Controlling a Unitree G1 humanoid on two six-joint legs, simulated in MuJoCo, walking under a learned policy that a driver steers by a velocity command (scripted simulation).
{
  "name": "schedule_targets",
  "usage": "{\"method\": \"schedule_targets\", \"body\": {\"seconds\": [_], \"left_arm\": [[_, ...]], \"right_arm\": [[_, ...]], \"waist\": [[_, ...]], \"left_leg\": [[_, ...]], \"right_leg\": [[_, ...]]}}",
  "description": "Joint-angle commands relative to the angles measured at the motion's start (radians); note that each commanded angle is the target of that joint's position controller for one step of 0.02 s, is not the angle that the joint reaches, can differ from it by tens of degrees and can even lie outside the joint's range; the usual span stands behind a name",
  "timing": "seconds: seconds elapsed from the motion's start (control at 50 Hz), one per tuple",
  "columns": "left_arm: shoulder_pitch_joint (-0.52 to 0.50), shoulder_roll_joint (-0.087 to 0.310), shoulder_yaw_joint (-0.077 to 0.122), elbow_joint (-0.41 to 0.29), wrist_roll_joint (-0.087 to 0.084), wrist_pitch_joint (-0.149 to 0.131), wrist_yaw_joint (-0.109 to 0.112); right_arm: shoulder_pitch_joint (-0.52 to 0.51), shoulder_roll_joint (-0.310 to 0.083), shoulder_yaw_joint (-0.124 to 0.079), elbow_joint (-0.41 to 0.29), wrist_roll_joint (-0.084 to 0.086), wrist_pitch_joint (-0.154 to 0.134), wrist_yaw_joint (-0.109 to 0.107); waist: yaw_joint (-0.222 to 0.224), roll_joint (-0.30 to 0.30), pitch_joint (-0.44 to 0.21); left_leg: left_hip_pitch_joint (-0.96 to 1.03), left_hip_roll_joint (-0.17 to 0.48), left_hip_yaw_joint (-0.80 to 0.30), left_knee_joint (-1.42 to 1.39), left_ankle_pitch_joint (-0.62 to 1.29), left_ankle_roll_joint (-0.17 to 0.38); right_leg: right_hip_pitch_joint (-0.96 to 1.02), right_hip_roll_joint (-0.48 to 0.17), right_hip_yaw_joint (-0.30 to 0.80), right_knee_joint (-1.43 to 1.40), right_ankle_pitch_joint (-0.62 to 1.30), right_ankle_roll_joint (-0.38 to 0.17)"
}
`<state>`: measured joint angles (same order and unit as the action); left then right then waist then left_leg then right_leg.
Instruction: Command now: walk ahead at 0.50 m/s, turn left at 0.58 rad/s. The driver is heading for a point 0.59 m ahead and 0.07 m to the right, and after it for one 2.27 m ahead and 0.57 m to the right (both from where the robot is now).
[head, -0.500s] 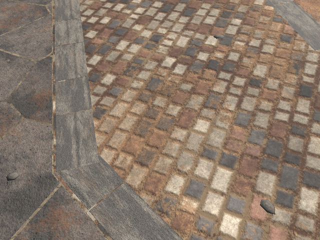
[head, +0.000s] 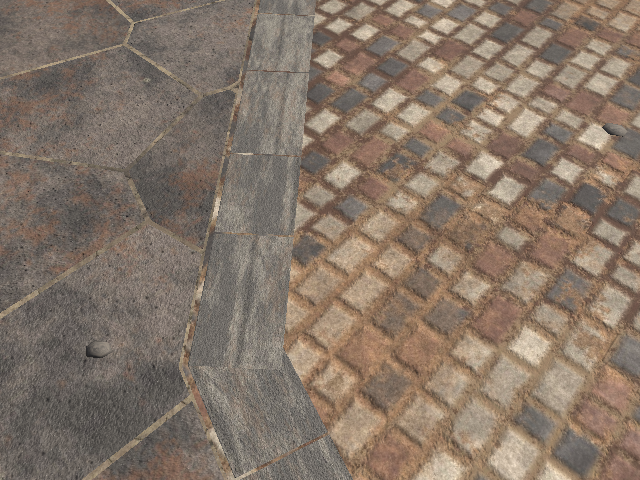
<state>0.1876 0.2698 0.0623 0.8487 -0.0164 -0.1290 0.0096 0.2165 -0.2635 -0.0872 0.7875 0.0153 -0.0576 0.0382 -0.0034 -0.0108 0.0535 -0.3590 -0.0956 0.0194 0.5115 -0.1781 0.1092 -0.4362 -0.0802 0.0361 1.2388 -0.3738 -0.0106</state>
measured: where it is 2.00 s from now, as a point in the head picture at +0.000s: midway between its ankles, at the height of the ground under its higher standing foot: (448, 366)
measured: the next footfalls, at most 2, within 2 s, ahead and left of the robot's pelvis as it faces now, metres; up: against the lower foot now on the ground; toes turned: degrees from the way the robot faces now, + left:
right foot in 0.34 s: +0.39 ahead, -0.11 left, +0.00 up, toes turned +8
left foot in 0.74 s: +0.26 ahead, +0.10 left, +0.00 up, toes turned -8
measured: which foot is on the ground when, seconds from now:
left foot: down 0.00-0.36, up 0.38-0.72, down 0.74-1.00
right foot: up 0.00-0.32, down 0.34-0.74, up 0.76-1.00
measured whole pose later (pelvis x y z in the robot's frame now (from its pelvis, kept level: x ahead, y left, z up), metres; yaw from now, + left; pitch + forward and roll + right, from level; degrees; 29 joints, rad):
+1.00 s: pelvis +0.25 -0.01 +0.02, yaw -13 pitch +1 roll -2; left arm 0.24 0.32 0.11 0.71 -0.02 0.01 0.00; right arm 0.42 -0.25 -0.06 0.79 -0.02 -0.07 -0.04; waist -0.05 -0.04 -0.08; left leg -0.09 0.06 0.08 0.32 -0.25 0.01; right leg -0.72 0.00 0.11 1.17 -0.10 0.04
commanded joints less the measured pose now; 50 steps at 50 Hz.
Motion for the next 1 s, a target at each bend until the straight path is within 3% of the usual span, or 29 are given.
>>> {"method": "schedule_targets", "body": {"seconds": [0.02, 0.1, 0.16, 0.24, 0.28, 0.32, 0.34, 0.36, 0.38, 0.4, 0.42, 0.44, 0.46, 0.5, 0.54, 0.56, 0.6, 0.62, 0.68, 0.72, 0.74, 0.76, 0.78, 0.8, 0.82, 0.84, 0.86, 0.9, 1.0], "left_arm": [[0.033, 0.11, 0.035, -0.077, 0.02, 0.003, 0.003], [-0.097, 0.073, 0.024, -0.131, 0.034, 0.022, 0.011], [-0.198, 0.048, 0.011, -0.161, 0.025, 0.016, -0.001], [-0.243, 0.05, 0.005, -0.179, 0.033, -0.006, -0.028], [-0.201, 0.074, 0.012, -0.167, 0.036, -0.017, -0.041], [-0.071, 0.101, 0.022, -0.125, 0.042, -0.026, -0.045], [0.011, 0.146, 0.031, -0.109, 0.052, -0.031, -0.043], [0.069, 0.198, 0.032, -0.117, 0.075, -0.025, -0.04], [0.092, 0.133, 0.014, -0.101, 0.06, -0.007, -0.043], [0.052, 0.122, 0.011, -0.129, 0.027, 0.013, -0.047], [-0.009, 0.137, 0.018, -0.154, 0.015, 0.038, -0.042], [-0.052, 0.138, 0.016, -0.169, 0.013, 0.064, -0.035], [-0.076, 0.145, 0.015, -0.178, 0.017, 0.084, -0.026], [-0.109, 0.16, 0.02, -0.189, 0.032, 0.116, -0.019], [-0.107, 0.158, 0.023, -0.197, 0.035, 0.13, -0.007], [-0.098, 0.159, 0.026, -0.2, 0.032, 0.134, 0.001], [-0.099, 0.157, 0.031, -0.211, 0.014, 0.142, 0.016], [-0.114, 0.167, 0.037, -0.218, 0.008, 0.146, 0.023], [-0.08, 0.182, 0.05, -0.211, 0.004, 0.155, 0.033], [-0.112, 0.169, 0.054, -0.228, -0.008, 0.162, 0.037], [-0.117, 0.123, 0.047, -0.24, -0.014, 0.165, 0.036], [-0.046, 0.007, 0.023, -0.237, -0.023, 0.156, 0.025], [-0.114, 0.112, 0.05, -0.282, -0.013, 0.13, 0.019], [-0.076, 0.166, 0.067, -0.265, -0.013, 0.123, 0.012], [-0.011, 0.169, 0.069, -0.225, 0.002, 0.123, 0.007], [0.035, 0.154, 0.068, -0.19, 0.016, 0.126, 0.004], [0.037, 0.135, 0.064, -0.183, 0.022, 0.126, -0.001], [0.007, 0.103, 0.054, -0.193, 0.01, 0.123, -0.006], [-0.092, 0.079, 0.041, -0.249, -0.006, 0.114, -0.016]], "right_arm": [[-0.011, -0.098, -0.018, -0.083, -0.001, -0.024, -0.012], [0.067, -0.147, -0.03, -0.071, 0.002, -0.024, -0.041], [0.11, -0.138, -0.026, -0.064, 0.007, -0.015, -0.051], [0.171, -0.108, -0.012, -0.028, -0.003, -0.001, -0.065], [0.164, -0.102, -0.005, -0.022, -0.013, 0.003, -0.07], [0.098, -0.108, -0.002, -0.036, -0.016, 0.002, -0.071], [0.094, -0.096, 0.003, -0.051, -0.028, -0.003, -0.07], [0.199, -0.057, 0.018, -0.052, -0.037, -0.011, -0.067], [0.319, -0.055, 0.028, -0.027, -0.026, -0.009, -0.055], [0.248, -0.15, 0.01, -0.037, -0.016, 0.004, -0.051], [0.136, -0.167, 0.002, -0.061, -0.006, 0.028, -0.057], [0.08, -0.157, 0.0, -0.065, -0.009, 0.057, -0.067], [0.067, -0.145, -0.002, -0.07, -0.014, 0.085, -0.078], [0.096, -0.087, 0.006, -0.071, -0.017, 0.11, -0.093], [0.112, -0.059, 0.01, -0.063, -0.019, 0.11, -0.105], [0.108, -0.057, 0.01, -0.061, -0.019, 0.109, -0.11], [0.106, -0.068, 0.008, -0.06, -0.018, 0.102, -0.106], [0.095, -0.072, 0.007, -0.068, -0.02, 0.098, -0.101], [0.127, -0.087, 0.002, -0.064, -0.02, 0.077, -0.082], [0.261, -0.1, -0.002, -0.017, -0.027, 0.059, -0.071], [0.338, -0.142, -0.013, 0.016, -0.033, 0.05, -0.072], [0.227, -0.204, -0.029, -0.022, -0.031, 0.043, -0.075], [0.12, -0.239, -0.031, -0.073, -0.076, 0.021, -0.065], [0.031, -0.209, -0.028, -0.095, -0.062, 0.001, -0.075], [-0.015, -0.161, -0.017, -0.102, -0.034, -0.013, -0.082], [-0.015, -0.142, -0.012, -0.103, -0.019, -0.017, -0.086], [0.014, -0.138, -0.008, -0.095, -0.016, -0.022, -0.088], [0.092, -0.114, 0.001, -0.071, -0.026, -0.03, -0.084], [0.222, -0.135, -0.005, -0.039, -0.037, -0.027, -0.079]], "waist": [[0.035, 0.025, -0.12], [0.003, 0.046, -0.074], [-0.04, 0.089, -0.063], [-0.081, 0.118, -0.068], [-0.06, 0.133, -0.097], [0.019, 0.127, -0.141], [0.045, 0.069, -0.221], [0.024, -0.126, -0.358], [-0.003, -0.276, -0.5], [0.028, -0.171, -0.463], [0.041, -0.09, -0.372], [0.039, -0.009, -0.273], [0.017, 0.008, -0.217], [-0.02, -0.065, -0.16], [-0.025, -0.118, -0.186], [-0.021, -0.124, -0.207], [-0.019, -0.13, -0.255], [-0.022, -0.175, -0.248], [-0.034, -0.258, -0.234], [-0.105, -0.275, -0.179], [-0.128, -0.147, -0.144], [-0.038, 0.243, -0.134], [-0.032, 0.277, -0.02], [0.028, 0.228, 0.031], [0.05, 0.195, 0.019], [0.053, 0.171, -0.018], [0.035, 0.155, -0.012], [0.0, 0.141, 0.004], [-0.082, 0.155, 0.04]], "left_leg": [[0.201, 0.26, -0.363, -0.279, 0.251, 0.194], [0.133, 0.214, -0.283, -0.292, 0.323, 0.174], [0.137, 0.178, -0.255, -0.275, 0.221, 0.128], [0.192, 0.186, -0.224, -0.165, 0.438, 0.07], [0.264, 0.215, -0.246, -0.089, 0.5, 0.053], [0.289, 0.19, -0.222, 0.058, 0.62, 0.014], [0.238, 0.126, -0.188, 0.222, 0.516, -0.028], [-0.006, 0.033, -0.15, 0.559, 0.038, -0.098], [-0.148, 0.001, -0.149, 0.746, -0.511, -0.153], [-0.201, 0.041, -0.181, 0.826, -0.504, -0.167], [-0.266, 0.058, -0.16, 0.892, -0.455, -0.179], [-0.273, 0.063, -0.141, 0.878, -0.419, -0.183], [-0.23, 0.076, -0.142, 0.831, -0.374, -0.18], [-0.122, 0.053, -0.108, 0.701, -0.309, -0.177], [-0.095, 0.03, -0.095, 0.609, -0.268, -0.183], [-0.099, 0.028, -0.101, 0.581, -0.249, -0.187], [-0.07, 0.044, -0.103, 0.468, -0.185, -0.183], [-0.036, 0.038, -0.082, 0.396, -0.182, -0.178], [0.101, -0.002, -0.013, 0.222, -0.235, -0.152], [0.271, 0.002, 0.025, -0.027, -0.176, -0.089], [0.393, 0.116, -0.074, -0.204, -0.244, -0.047], [0.37, 0.455, -0.471, -0.269, -0.493, 0.028], [0.163, 0.517, -0.702, -0.39, -0.648, 0.124], [0.152, 0.49, -0.622, -0.391, -0.62, 0.1], [0.177, 0.423, -0.497, -0.377, -0.509, 0.043], [0.202, 0.379, -0.395, -0.364, -0.426, 0.005], [0.191, 0.355, -0.312, -0.372, -0.367, -0.009], [0.202, 0.332, -0.21, -0.377, -0.292, -0.012], [0.335, 0.365, -0.129, -0.385, -0.212, 0.023]], "right_leg": [[-0.18, -0.059, 0.041, -0.088, 0.083, 0.018], [-0.211, -0.021, 0.011, -0.324, 0.258, 0.067], [-0.171, 0.025, 0.006, -0.562, 0.427, 0.062], [-0.08, 0.08, -0.031, -0.719, 0.573, 0.024], [-0.047, 0.086, -0.025, -0.752, 0.513, -0.009], [0.089, 0.102, -0.048, -0.84, 0.562, -0.053], [0.266, 0.03, 0.018, -0.817, 0.899, -0.092], [0.584, -0.192, 0.244, -0.711, 1.378, -0.25], [0.728, -0.35, 0.47, -0.727, 1.492, -0.399], [0.663, -0.31, 0.49, -0.765, 1.306, -0.377], [0.571, -0.272, 0.442, -0.784, 1.1, -0.334], [0.406, -0.233, 0.389, -0.836, 0.931, -0.297], [0.265, -0.204, 0.368, -0.881, 0.765, -0.265], [0.094, -0.11, 0.301, -0.936, 0.577, -0.214], [0.094, -0.079, 0.283, -0.941, 0.575, -0.198], [0.118, -0.084, 0.298, -0.936, 0.565, -0.197], [0.117, -0.058, 0.329, -0.973, 0.119, -0.171], [0.085, -0.043, 0.346, -1.001, -0.039, -0.153], [0.027, -0.027, 0.374, -1.049, -0.232, -0.114], [-0.073, 0.035, 0.339, -1.057, -0.275, -0.039], [-0.2, 0.122, 0.249, -0.868, -0.274, 0.029], [-0.36, 0.223, 0.078, -0.452, -0.195, 0.008], [-0.479, 0.163, 0.182, -0.324, -0.094, -0.018], [-0.491, 0.141, 0.199, -0.246, 0.014, -0.032], [-0.462, 0.138, 0.175, -0.196, 0.101, -0.022], [-0.424, 0.136, 0.133, -0.122, 0.15, -0.002], [-0.407, 0.122, 0.105, -0.06, 0.194, 0.017], [-0.42, 0.104, 0.071, 0.01, 0.242, 0.036], [-0.504, 0.057, 0.068, -0.134, 0.301, 0.071]]}}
